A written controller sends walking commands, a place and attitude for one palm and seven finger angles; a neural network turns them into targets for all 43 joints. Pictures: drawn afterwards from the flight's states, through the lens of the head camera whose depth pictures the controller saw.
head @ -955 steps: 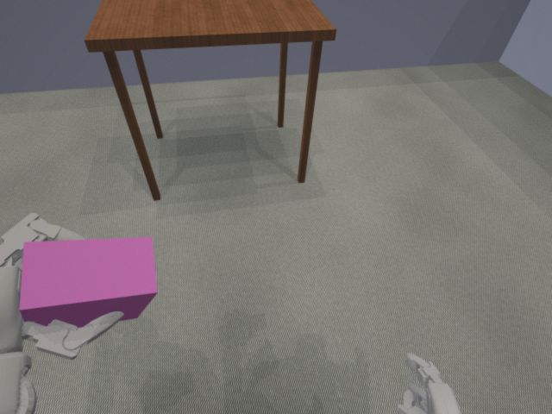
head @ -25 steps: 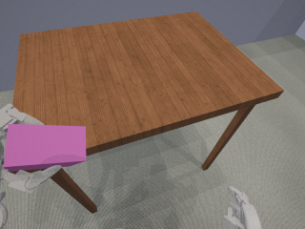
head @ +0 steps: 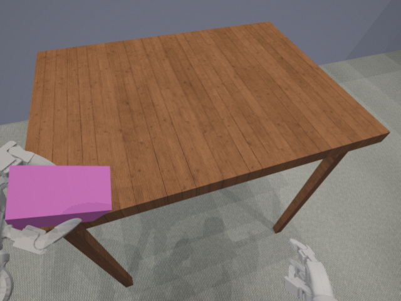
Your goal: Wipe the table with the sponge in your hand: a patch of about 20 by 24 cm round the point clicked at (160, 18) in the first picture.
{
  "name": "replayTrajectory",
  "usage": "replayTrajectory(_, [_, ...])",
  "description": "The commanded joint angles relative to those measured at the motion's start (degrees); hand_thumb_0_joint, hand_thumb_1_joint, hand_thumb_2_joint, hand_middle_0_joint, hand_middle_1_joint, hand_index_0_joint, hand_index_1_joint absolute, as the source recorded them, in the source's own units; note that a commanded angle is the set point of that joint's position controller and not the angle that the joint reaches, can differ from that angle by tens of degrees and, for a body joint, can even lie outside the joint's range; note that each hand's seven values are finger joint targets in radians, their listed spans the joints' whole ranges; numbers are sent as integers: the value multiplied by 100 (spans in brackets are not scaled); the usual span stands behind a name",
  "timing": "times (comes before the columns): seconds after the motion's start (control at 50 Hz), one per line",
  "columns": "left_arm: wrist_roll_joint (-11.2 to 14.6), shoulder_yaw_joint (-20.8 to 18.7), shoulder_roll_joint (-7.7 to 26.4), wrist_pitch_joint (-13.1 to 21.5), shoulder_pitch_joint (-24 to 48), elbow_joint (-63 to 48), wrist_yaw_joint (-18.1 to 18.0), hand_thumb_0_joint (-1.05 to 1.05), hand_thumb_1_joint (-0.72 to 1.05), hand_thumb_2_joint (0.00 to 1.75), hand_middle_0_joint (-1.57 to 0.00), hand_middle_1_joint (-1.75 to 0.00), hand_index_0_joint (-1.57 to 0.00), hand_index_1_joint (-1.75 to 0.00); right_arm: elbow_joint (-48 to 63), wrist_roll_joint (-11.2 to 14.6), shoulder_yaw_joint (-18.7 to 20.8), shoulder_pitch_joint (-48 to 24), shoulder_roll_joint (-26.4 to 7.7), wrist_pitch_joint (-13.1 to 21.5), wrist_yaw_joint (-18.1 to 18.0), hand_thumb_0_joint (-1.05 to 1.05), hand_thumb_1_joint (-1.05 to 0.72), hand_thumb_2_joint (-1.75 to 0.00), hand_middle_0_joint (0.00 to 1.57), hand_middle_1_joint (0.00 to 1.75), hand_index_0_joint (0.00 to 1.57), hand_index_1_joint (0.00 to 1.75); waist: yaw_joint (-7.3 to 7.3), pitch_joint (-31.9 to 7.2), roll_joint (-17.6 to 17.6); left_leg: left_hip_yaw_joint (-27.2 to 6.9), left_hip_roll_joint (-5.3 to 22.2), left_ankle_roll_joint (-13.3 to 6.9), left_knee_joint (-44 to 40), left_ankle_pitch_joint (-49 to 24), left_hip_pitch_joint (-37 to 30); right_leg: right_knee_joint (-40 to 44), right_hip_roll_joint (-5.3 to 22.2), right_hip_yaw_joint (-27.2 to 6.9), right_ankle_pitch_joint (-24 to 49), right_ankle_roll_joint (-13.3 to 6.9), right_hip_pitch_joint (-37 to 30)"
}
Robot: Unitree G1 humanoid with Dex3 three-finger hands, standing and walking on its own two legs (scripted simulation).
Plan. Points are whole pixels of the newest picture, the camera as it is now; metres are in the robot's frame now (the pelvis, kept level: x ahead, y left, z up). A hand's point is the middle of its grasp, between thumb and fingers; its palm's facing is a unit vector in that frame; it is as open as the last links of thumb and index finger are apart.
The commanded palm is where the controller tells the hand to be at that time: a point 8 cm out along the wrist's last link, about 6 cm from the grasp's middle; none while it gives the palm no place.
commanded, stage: come to a stop and stand still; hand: left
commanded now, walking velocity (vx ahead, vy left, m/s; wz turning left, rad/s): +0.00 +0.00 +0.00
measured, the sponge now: (73, 198) +0.23 +0.21 +0.14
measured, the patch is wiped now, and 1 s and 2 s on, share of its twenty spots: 0.00 0.00 0.00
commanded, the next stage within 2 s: look again from close up in 0.06 s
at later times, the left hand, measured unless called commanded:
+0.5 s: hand (43, 198) +0.22 +0.25 +0.16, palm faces +0.39 -0.83 -0.40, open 10.3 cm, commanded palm +0.16 +0.28 +0.18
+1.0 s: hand (86, 180) +0.26 +0.20 +0.15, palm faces +0.38 -0.86 -0.35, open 10.3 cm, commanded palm +0.20 +0.24 +0.18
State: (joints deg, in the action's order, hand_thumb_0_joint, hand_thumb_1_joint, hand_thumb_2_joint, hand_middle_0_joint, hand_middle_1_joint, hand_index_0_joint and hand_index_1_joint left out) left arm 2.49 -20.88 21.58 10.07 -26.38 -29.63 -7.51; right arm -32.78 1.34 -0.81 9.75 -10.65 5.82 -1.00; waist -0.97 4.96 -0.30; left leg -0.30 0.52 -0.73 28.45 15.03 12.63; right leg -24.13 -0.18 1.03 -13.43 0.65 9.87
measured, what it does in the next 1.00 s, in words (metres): shifts its weight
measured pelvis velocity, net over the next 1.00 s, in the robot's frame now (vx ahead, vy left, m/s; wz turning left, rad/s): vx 0.04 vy -0.04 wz -0.01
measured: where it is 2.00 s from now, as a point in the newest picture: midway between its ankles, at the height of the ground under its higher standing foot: outside the picture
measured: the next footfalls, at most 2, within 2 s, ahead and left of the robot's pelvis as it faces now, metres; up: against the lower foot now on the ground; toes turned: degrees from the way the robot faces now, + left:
right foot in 1.26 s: +0.19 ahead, -0.20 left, +0.00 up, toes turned -4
left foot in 1.52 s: +0.18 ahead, -0.01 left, +0.00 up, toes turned -1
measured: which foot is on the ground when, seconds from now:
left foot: down 0.00-1.00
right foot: down 0.00-1.00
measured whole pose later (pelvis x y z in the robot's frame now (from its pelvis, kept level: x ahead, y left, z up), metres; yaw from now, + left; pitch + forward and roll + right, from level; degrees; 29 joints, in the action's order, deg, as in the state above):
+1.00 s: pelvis +0.04 -0.04 -0.01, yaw +0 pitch +0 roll -1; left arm 4.6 -19.8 20.9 7.6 -26.2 -30.2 -8.4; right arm -33.3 2.1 0.0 12.8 -12.3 1.9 -1.0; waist -0.3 3.2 0.5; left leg 1.4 3.2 -0.8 37.7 19.8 16.5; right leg -32.2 -3.3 1.9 -21.0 -3.4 10.8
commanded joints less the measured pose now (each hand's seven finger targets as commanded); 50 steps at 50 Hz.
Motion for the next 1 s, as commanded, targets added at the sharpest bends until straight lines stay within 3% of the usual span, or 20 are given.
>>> replayTrajectory(0.0, [59,-522,725,262,208,-983,-156,0,10,130,-120,-160,-120,-160,810,2,310,-266,-748,184,-115,0,-90,-90,20,30,20,30,54,-1106,-180,-333,440,-116,-422,-1429,-288,165,378,-282,1498,-209,-463])
replayTrajectory(0.16, [27,-522,860,297,497,-1308,-226,0,10,130,-120,-160,-120,-160,852,12,336,-336,-777,190,-147,0,-90,-90,20,30,20,30,19,-1154,-446,-375,430,-131,-436,-1578,-351,131,388,-290,1549,-207,-536])
replayTrajectory(0.18, [28,-652,980,281,403,-1300,-248,0,10,130,-120,-160,-120,-160,850,22,321,-388,-766,201,-164,0,-90,-90,20,30,20,30,9,-1133,-428,-372,453,-128,-427,-1672,-452,145,389,-280,1573,-208,-458])
replayTrajectory(0.2, [30,-520,832,295,366,-1275,-232,0,10,130,-120,-160,-120,-160,834,5,319,-337,-762,181,-152,0,-90,-90,20,30,20,30,22,-1163,-443,-402,454,-142,-445,-1640,-373,119,379,-238,1523,-207,-529])
replayTrajectory(0.28, [48,-693,946,298,161,-1220,-236,0,10,130,-120,-160,-120,-160,852,21,329,-338,-762,182,-153,0,-90,-90,20,30,20,30,12,-1229,-394,-365,467,-116,-400,-1826,-479,125,387,-259,1685,-212,-523])
replayTrajectory(0.38, [66,-618,865,277,154,-1108,-211,0,10,130,-120,-160,-120,-160,849,28,322,-332,-766,150,-148,0,-90,-90,20,30,20,30,32,-1156,-329,-359,477,-115,-441,-1670,-407,172,387,-275,1585,-207,-480])
replayTrajectory(0.5, [63,-480,771,258,297,-986,-180,0,10,130,-120,-160,-120,-160,811,-9,297,-267,-760,121,-154,0,-90,-90,20,30,20,30,55,-1064,-158,-374,470,-142,-573,-1108,-269,240,347,-259,1182,-207,-415])
replayTrajectory(0.58, [80,-537,904,210,698,-1237,-161,0,10,130,-120,-160,-120,-160,861,17,310,-372,-771,106,-164,0,-90,-90,20,30,20,30,82,-934,-714,-662,752,-254,-923,-197,-353,-146,51,5,306,-188,40])
replayTrajectory(0.62, [88,-390,772,177,741,-1214,-149,0,10,130,-120,-160,-120,-160,891,9,312,-318,-764,107,-157,0,-90,-90,20,30,20,30,89,-808,-898,-916,895,-359,-1058,340,-222,-266,-46,133,-75,-189,195])
replayTrajectory(0.68, [66,-502,910,143,665,-1322,-165,0,10,130,-120,-160,-120,-160,903,32,287,-345,-735,139,-143,0,-90,-90,20,30,20,30,95,-763,-947,-878,968,-394,-930,418,-320,-71,-70,196,-172,-221,306])
replayTrajectory(0.7, [75,-358,753,129,627,-1256,-156,0,10,130,-120,-160,-120,-160,891,2,285,-262,-754,121,-128,0,-90,-90,20,30,20,30,114,-743,-864,-900,929,-395,-848,356,-114,-64,-88,205,-135,-246,154])
replayTrajectory(0.74, [101,-470,833,95,488,-1110,-158,0,10,130,-120,-160,-120,-160,908,23,308,-229,-745,103,-102,0,-90,-90,20,30,20,30,86,-825,-637,-683,878,-365,-540,57,-6,-13,-23,79,68,-308,-33])
replayTrajectory(0.78, [130,-593,924,52,349,-1051,-169,0,10,130,-120,-160,-120,-160,892,55,317,-236,-726,78,-109,0,-90,-90,20,30,20,30,107,-887,-261,-397,731,-294,-73,-157,7,83,157,-293,245,-449,-61])
replayTrajectory(0.82, [189,-591,955,43,458,-1090,-167,0,10,130,-120,-160,-120,-160,925,39,356,-202,-718,13,-95,0,-90,-90,20,30,20,30,112,-941,122,-114,557,-209,689,-86,358,145,566,-1034,243,-742,-129])
replayTrajectory(0.86, [250,-615,995,24,498,-1035,-197,0,10,130,-120,-160,-120,-160,921,79,352,-198,-662,-36,-69,0,-90,-90,20,30,20,30,95,-866,847,221,207,-25,1650,160,1068,421,1164,-1914,775,-1208,-552])
replayTrajectory(0.88, [256,-664,1069,32,537,-1179,-239,0,10,130,-120,-160,-120,-160,916,113,324,-299,-651,-44,-57,0,-90,-90,20,30,20,30,84,-849,733,190,142,29,1782,386,1228,430,1342,-2137,1259,-1396,-689])
replayTrajectory(0.92, [256,-690,1098,138,570,-1340,-260,0,10,130,-120,-160,-120,-160,920,86,256,-285,-584,-88,-36,0,-90,-90,20,30,20,30,28,-659,491,206,256,-5,1315,1002,1322,179,1435,-1867,1769,-1406,-765])
replayTrajectory(0.94, [247,-695,1099,176,608,-1414,-275,0,10,130,-120,-160,-120,-160,877,52,211,-226,-559,-119,-31,0,-90,-90,20,30,20,30,122,-740,339,305,263,-49,643,617,760,-114,1260,-1418,1781,-1220,-521])
replayTrajectory(0.96, [261,-755,1137,194,564,-1504,-277,0,10,130,-120,-160,-120,-160,865,29,238,-203,-589,-128,-56,0,-90,-90,20,30,20,30,199,-979,84,313,207,-127,4,-173,-172,-715,863,-803,1782,-926,-130])
replayTrajectory(0.98, [266,-855,1233,195,367,-1585,-264,0,10,130,-120,-160,-120,-160,904,16,323,-305,-750,-130,-125,0,-90,-90,20,30,20,30,247,-1144,-612,-574,770,-503,-450,-1157,-1459,-1799,337,-255,1420,-511,961])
